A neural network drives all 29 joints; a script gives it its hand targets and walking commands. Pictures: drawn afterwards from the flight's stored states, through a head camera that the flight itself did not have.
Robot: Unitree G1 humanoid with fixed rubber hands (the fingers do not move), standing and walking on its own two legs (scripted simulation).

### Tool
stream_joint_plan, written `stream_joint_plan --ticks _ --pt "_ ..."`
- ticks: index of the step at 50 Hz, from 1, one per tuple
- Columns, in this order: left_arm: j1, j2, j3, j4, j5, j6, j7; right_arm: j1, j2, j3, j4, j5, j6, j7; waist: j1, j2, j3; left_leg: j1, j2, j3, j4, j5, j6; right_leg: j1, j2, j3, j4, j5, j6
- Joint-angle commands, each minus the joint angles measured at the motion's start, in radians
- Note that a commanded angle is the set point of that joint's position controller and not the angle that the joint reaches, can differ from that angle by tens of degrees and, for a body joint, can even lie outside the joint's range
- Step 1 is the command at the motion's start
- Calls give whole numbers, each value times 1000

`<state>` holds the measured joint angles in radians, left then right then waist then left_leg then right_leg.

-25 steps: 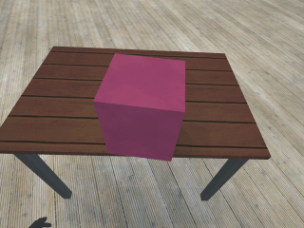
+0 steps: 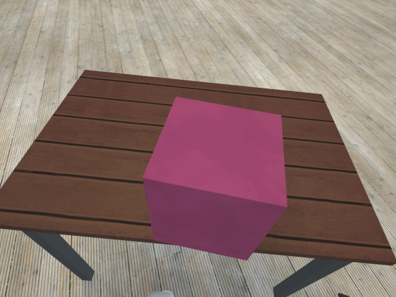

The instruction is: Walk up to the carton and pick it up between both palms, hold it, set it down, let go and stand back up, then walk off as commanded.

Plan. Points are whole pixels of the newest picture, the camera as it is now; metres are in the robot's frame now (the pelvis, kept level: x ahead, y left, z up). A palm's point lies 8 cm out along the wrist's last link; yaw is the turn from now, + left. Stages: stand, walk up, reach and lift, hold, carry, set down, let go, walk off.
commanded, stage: walk up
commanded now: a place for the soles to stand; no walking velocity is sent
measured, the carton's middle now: (213, 182) +0.34 +0.00 +0.05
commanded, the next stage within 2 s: reach and lift in 1.42 s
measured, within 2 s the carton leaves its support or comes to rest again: neither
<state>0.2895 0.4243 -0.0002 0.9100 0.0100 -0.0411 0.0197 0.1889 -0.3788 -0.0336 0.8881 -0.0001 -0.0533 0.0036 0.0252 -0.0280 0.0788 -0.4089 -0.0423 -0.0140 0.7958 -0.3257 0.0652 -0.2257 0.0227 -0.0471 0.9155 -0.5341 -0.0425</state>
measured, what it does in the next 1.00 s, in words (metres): steps on the spot: right foot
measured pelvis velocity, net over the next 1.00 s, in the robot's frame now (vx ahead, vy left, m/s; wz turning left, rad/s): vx -0.03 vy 0.00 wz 0.03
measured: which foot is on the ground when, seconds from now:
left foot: down 0.00-1.00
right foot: up 0.00-0.34, down 0.36-1.00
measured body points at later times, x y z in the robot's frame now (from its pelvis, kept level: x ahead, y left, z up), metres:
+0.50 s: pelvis -0.02 -0.01 +0.00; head -0.01 -0.01 +0.45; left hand +0.06 +0.32 -0.11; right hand +0.08 -0.33 -0.11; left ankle +0.03 +0.09 -0.70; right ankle +0.00 -0.14 -0.71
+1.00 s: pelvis -0.03 +0.00 +0.00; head -0.02 +0.00 +0.45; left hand +0.04 +0.33 -0.11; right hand +0.08 -0.32 -0.11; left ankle +0.01 +0.11 -0.71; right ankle +0.00 -0.14 -0.71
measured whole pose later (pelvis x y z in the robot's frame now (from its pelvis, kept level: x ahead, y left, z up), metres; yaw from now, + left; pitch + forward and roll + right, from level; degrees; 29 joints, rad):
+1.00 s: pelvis -0.03 +0.00 +0.00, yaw +1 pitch -3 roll -1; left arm 0.20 0.43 0.00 0.91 0.01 -0.03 0.02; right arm 0.15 -0.39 -0.03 0.94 0.00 0.00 0.00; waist 0.01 0.01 0.09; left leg -0.38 -0.02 -0.02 0.79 -0.35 0.02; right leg -0.34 -0.03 0.01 0.77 -0.38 0.01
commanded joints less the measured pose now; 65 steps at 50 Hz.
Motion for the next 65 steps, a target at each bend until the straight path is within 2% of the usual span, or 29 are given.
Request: stream_joint_plan --ticks 1,4,9,10,13,15,16,17,18,19,20,25,27,28,30,32,35,37,38,40,41,43,44,47,49,50,54,60,65 --pt "6 177 78 -26 -31 20 9 55 -223 -62 -54 9 -15 -49 -38 157 -64 303 279 -426 -358 641 106 -262 -37 175 215 -3 15" --pt "-26 163 73 -12 -32 23 13 45 -211 -59 -45 -2 -17 -53 -30 217 -30 248 261 -323 -320 789 69 -235 -53 156 97 7 29" --pt "-67 163 74 -21 -34 29 23 26 -246 -76 -51 -18 8 -47 -33 237 -28 220 251 -334 -336 626 66 -215 -57 84 -51 -18 28" --pt "-69 176 80 -10 -38 31 27 20 -243 -79 -46 -17 16 -43 -34 264 -24 210 241 -341 -347 580 44 -200 -57 73 -67 -14 23" --pt "-27 187 86 7 -25 23 30 -38 -235 -77 -65 -19 31 -32 -17 229 -11 45 238 -341 -348 328 85 -89 -49 35 -128 39 15" --pt "19 166 83 28 -12 10 27 -120 -222 -66 -75 -21 45 -23 38 223 -12 -83 200 -256 -293 110 89 60 -49 19 -299 176 -4" --pt "8 186 89 24 -3 3 29 -111 -199 -58 -69 -21 53 -18 24 190 7 -126 166 -242 -261 12 65 79 -47 45 -377 174 -12" --pt "1 210 83 24 16 -5 32 -139 -155 -44 -78 -14 57 -13 25 57 54 -177 127 -215 -178 -69 17 24 -132 244 -483 51 -48" --pt "-67 267 84 10 28 -15 31 -107 -154 -42 -72 -10 58 -12 -19 -70 89 -204 27 -149 -43 -186 -33 -71 -294 512 -603 -36 -123" --pt "-116 319 95 2 22 -20 31 -104 -192 -69 -52 -9 65 -14 -24 -84 85 -91 21 -74 152 -240 -57 -232 -444 631 -689 -71 -222" --pt "-150 310 99 -5 18 -25 32 -86 -220 -88 -36 -13 69 -8 -32 -20 86 -41 35 -98 235 -236 -53 -282 -445 621 -657 -29 -262" --pt "-167 265 91 -35 14 -22 25 -13 -183 -86 -42 -21 50 10 -56 -84 46 75 35 -40 -24 -136 -28 -179 -298 362 -443 388 -157" --pt "-150 241 80 -51 -2 -18 17 30 -196 -76 -19 -29 37 -1 -64 -14 -63 221 87 -124 -208 146 -4 -186 -228 275 -296 467 -82" --pt "-150 195 73 -56 -15 -14 15 3 -208 -72 -14 -32 31 -5 -43 70 -106 235 146 -244 -260 237 28 -176 -140 163 -213 425 -39" --pt "-114 172 71 -35 -19 12 17 -56 -268 -67 -15 -20 20 -9 -15 115 -90 144 290 -430 -350 223 94 -154 -36 74 -92 54 13" --pt "-86 173 69 -14 -21 17 18 -100 -275 -59 -11 -16 17 -12 1 213 -39 59 311 -425 -373 162 147 -123 -46 78 -59 -44 0" --pt "-52 185 69 9 -10 -6 12 -159 -235 -44 -34 -15 28 -10 32 136 -21 -72 187 -233 -282 100 46 31 -95 126 -305 295 -24" --pt "-109 257 83 2 8 -22 11 -106 -204 -49 -19 -3 38 -7 -23 -5 -35 43 78 -101 -110 90 -28 -93 -230 346 -426 347 -90" --pt "-127 273 82 5 4 -23 8 -77 -204 -61 -9 -1 44 -8 -40 -39 -40 104 56 -88 -73 11 -29 -173 -264 365 -450 283 -125" --pt "-190 259 76 -13 8 -14 8 -39 -205 -63 10 -11 47 0 -66 -25 -20 180 69 -97 -154 -65 -17 -267 -244 333 -445 172 -108" --pt "-188 229 72 -15 1 -7 6 -47 -214 -61 9 -20 44 2 -66 43 -3 163 113 -185 -271 -94 5 -271 -174 259 -384 134 -65" --pt "-143 185 65 -2 -11 9 6 -115 -255 -63 -6 -27 35 5 -22 121 27 32 238 -371 -442 -270 59 -177 -60 90 -223 53 -13" --pt "-108 181 65 16 -9 9 5 -153 -259 -66 -12 -31 32 4 5 136 21 -49 252 -381 -448 -285 88 -96 -49 62 -191 67 -6" --pt "-68 196 68 17 3 -1 1 -193 -238 -53 -11 -22 38 5 16 138 5 -82 182 -259 -371 -205 32 -12 -92 119 -335 121 -24" --pt "-129 258 85 7 11 -11 7 -147 -230 -66 -15 -20 53 5 -27 20 52 -31 106 -170 -217 -59 -8 -150 -170 262 -406 159 -65" --pt "-154 267 90 -8 7 -13 9 -113 -215 -68 -8 -17 55 5 -48 35 24 34 90 -147 -178 -8 -12 -186 -198 291 -405 190 -82" --pt "-164 228 77 -15 -5 -7 13 -103 -235 -68 -1 -15 56 8 -35 95 -8 95 133 -203 -232 105 37 -188 -135 187 -307 249 -49" --pt "-132 216 80 -5 -5 4 12 -151 -246 -59 -18 -21 59 9 -17 144 -11 -38 171 -245 -315 -35 62 -88 -84 131 -246 155 -29" --pt "-151 238 75 -3 -2 0 13 -146 -235 -62 -26 -18 65 7 -31 54 28 25 126 -203 -263 -51 28 -177 -125 197 -341 169 -48"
